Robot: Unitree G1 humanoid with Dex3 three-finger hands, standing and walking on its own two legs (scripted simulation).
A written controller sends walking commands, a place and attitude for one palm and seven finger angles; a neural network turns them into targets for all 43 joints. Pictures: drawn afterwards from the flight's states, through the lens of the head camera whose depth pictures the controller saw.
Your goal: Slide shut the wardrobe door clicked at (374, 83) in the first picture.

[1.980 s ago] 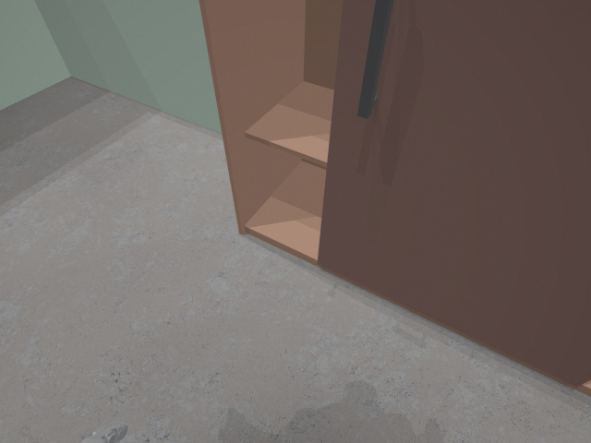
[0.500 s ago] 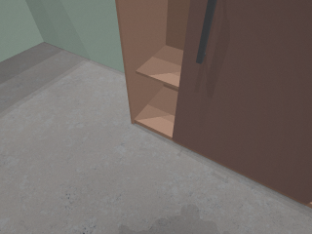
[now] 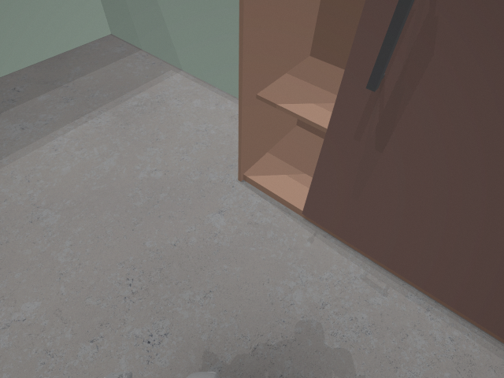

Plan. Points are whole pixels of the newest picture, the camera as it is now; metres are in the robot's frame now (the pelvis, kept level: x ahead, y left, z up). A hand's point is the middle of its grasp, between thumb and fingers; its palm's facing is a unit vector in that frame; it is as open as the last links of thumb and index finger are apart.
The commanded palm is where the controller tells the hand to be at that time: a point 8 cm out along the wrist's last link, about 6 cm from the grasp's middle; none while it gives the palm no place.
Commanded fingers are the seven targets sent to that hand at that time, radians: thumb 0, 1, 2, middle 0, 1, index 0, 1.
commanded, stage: walk to a spot facing it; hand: right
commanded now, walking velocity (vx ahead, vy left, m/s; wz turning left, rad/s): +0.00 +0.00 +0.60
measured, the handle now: (401, 19) +0.80 -0.30 +0.20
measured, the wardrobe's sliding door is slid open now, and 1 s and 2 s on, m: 0.37 0.37 0.37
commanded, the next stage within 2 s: none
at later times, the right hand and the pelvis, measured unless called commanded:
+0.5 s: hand out of the picture +0.07 -0.20 -0.15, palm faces -0.18 +0.95 -0.25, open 7.4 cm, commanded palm none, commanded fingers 0.00 -0.90 -0.90 0.20 0.30 0.20 0.30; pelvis -0.03 -0.01 +0.01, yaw +16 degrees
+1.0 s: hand out of the picture +0.14 -0.18 -0.15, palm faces -0.57 +0.80 -0.17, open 7.4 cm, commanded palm none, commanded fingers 0.00 -0.90 -0.90 0.20 0.30 0.20 0.30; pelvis -0.04 -0.06 +0.02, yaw +36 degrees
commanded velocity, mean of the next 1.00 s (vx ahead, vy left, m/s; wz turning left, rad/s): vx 0.10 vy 0.00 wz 0.60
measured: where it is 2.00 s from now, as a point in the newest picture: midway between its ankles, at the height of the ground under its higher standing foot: outside the picture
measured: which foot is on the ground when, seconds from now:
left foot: down 0.00-0.58, up 0.60-1.00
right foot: down 0.00-0.04, up 0.06-0.56, down 0.58-1.00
